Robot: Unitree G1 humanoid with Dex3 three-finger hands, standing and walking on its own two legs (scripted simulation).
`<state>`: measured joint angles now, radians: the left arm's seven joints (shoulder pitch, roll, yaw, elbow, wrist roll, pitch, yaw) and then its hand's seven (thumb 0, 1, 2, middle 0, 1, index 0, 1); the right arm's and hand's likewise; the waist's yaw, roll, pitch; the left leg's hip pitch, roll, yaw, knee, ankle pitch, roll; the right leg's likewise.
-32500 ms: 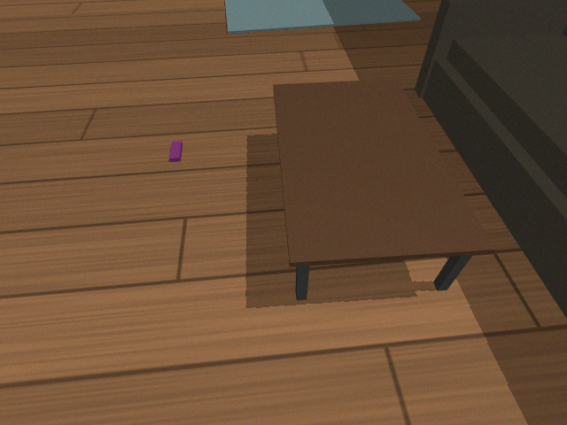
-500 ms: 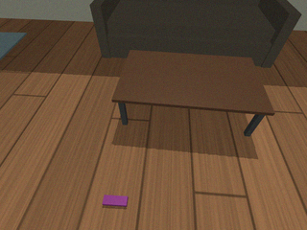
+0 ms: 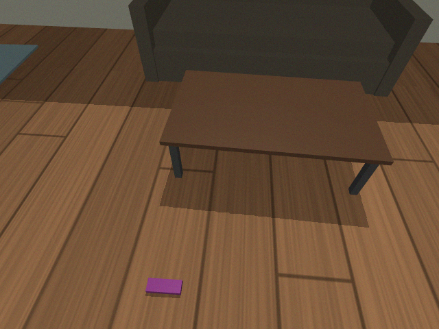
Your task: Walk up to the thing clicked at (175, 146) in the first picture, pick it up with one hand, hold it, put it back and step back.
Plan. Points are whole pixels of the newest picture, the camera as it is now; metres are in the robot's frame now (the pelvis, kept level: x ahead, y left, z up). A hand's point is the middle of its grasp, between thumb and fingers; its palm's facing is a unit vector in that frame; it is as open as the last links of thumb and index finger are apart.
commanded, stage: walk up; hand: left
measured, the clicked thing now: (164, 286) +0.39 +0.27 -0.77
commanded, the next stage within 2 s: stand in 0.34 s
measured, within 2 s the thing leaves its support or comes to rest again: neither
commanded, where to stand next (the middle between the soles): +0.01 -0.01 m, yaw +0 degrees
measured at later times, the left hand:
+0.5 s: hand out of the picture +0.07 +0.25 -0.16, palm faces -0.02 -0.94 -0.33, open 7.4 cm
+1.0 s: hand out of the picture +0.10 +0.27 -0.15, palm faces -0.04 -0.94 -0.34, open 7.4 cm
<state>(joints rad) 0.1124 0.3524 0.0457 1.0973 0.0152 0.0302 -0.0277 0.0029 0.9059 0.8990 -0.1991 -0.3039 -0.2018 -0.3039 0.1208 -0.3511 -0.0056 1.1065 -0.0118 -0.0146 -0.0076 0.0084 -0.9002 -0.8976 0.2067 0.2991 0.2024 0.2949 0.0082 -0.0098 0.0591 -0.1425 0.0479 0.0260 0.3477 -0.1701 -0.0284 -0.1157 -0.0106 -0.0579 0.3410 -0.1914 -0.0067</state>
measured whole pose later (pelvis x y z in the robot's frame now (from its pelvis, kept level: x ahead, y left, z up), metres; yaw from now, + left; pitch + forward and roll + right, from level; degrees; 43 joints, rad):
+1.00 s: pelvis +0.02 +0.01 +0.00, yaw +0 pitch -2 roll +0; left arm 0.11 0.36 0.00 1.12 0.02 -0.01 -0.01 0.00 0.91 0.90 -0.20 -0.30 -0.20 -0.30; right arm 0.11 -0.35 0.00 1.13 -0.02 -0.01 0.00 0.01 -0.90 -0.90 0.21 0.30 0.20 0.29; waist 0.00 0.00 0.03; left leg -0.09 0.03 0.04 0.31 -0.19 -0.01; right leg -0.07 -0.03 -0.04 0.30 -0.20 0.02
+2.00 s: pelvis +0.02 +0.02 +0.00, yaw +0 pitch -2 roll +0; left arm 0.14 0.36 0.00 1.12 0.02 -0.01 -0.01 0.00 0.90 0.90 -0.20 -0.30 -0.20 -0.30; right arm 0.12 -0.35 0.00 1.13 -0.02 -0.01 0.01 0.01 -0.90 -0.90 0.21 0.30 0.20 0.29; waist 0.00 -0.01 0.05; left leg -0.10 0.02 0.04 0.31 -0.18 0.00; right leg -0.07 -0.04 -0.04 0.29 -0.19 0.03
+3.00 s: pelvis +0.00 +0.02 -0.03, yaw -1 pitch +10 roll -1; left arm -0.03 0.36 0.16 0.99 0.17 0.04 -0.03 0.00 0.09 0.88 -0.20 -0.84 -0.20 -0.84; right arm 0.26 -0.24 -0.03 0.72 0.02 -0.03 -0.01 0.01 -0.88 -0.89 0.21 0.30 0.20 0.29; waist -0.03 -0.02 -0.03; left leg -0.57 0.04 0.04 0.75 -0.35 0.00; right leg -0.53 -0.03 -0.03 0.72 -0.35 0.02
